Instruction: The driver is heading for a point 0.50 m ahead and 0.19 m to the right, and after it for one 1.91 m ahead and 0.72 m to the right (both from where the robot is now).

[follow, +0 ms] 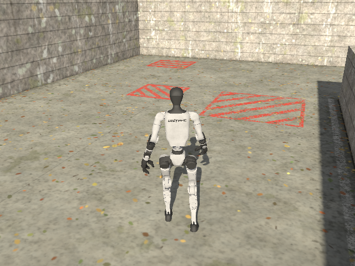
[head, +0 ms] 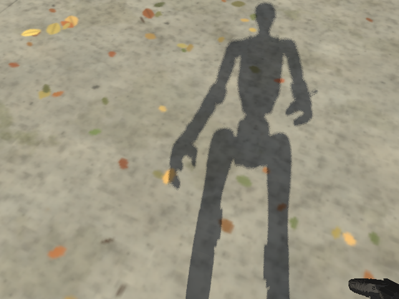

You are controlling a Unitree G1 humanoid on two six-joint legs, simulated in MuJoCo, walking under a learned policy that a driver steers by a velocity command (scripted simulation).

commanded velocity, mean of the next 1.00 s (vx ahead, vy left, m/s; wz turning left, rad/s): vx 0.49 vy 0.00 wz -0.34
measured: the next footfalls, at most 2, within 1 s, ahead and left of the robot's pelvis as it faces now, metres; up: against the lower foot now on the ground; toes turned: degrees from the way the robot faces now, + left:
right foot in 0.48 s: +0.43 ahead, -0.15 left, +0.00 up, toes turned -9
left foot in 0.94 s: +0.74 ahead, -0.02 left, +0.00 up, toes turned -27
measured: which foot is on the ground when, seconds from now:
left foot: down 0.00-0.50, up 0.52-0.92, down 0.94-1.00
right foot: up 0.00-0.46, down 0.48-0.94, up 0.96-1.00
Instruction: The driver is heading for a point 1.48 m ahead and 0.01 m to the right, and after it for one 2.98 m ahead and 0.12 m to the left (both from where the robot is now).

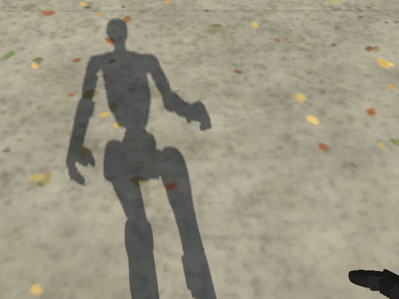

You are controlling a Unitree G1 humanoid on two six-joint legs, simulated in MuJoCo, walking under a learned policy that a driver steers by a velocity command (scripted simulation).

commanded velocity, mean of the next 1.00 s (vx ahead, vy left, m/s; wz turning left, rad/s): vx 0.25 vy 0.00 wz -0.26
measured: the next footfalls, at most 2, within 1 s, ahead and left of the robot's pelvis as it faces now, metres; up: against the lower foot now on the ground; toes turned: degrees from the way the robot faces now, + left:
right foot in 0.40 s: +0.18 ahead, -0.15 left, +0.00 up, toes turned -13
left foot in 0.82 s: +0.29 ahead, +0.08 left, +0.00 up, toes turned -13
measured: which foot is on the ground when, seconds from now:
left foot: down 0.00-0.42, up 0.44-0.80, down 0.82-1.00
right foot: up 0.00-0.38, down 0.40-0.82, up 0.84-1.00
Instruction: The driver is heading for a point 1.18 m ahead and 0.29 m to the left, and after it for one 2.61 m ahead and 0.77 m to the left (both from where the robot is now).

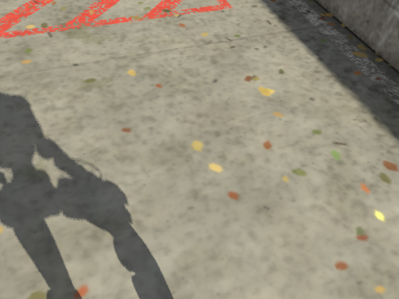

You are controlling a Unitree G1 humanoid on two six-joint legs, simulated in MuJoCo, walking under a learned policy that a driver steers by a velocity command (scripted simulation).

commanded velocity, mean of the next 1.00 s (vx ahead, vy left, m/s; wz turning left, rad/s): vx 0.42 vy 0.00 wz -0.01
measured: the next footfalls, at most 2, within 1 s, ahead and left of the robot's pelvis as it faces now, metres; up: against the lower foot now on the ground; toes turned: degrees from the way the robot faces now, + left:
right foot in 0.30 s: +0.34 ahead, -0.15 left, +0.00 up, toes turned -2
left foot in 0.82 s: +0.65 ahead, +0.08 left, +0.00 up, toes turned +2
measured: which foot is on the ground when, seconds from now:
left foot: down 0.00-0.32, up 0.34-0.80, down 0.82-1.00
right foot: up 0.00-0.28, down 0.30-0.84, up 0.86-1.00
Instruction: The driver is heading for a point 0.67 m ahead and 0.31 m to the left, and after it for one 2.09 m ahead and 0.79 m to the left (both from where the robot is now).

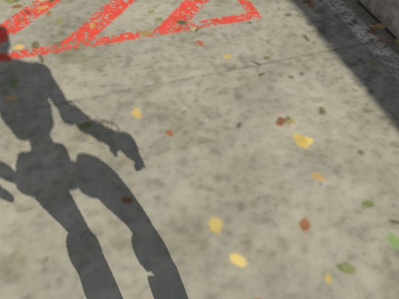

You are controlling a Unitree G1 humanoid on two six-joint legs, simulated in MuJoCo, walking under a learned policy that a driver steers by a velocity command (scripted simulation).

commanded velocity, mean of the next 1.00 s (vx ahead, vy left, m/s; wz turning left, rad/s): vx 0.04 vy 0.00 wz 0.39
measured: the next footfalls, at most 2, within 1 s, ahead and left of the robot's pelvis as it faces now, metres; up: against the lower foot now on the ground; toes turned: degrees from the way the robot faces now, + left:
right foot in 0.18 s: +0.11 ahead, -0.15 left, +0.00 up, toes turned +1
right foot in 0.92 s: +0.19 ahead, -0.12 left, +0.00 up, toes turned +30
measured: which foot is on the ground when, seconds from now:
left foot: down 0.00-0.92, up 0.94-1.00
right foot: up 0.00-0.16, down 0.18-0.46, up 0.48-0.90, down 0.92-1.00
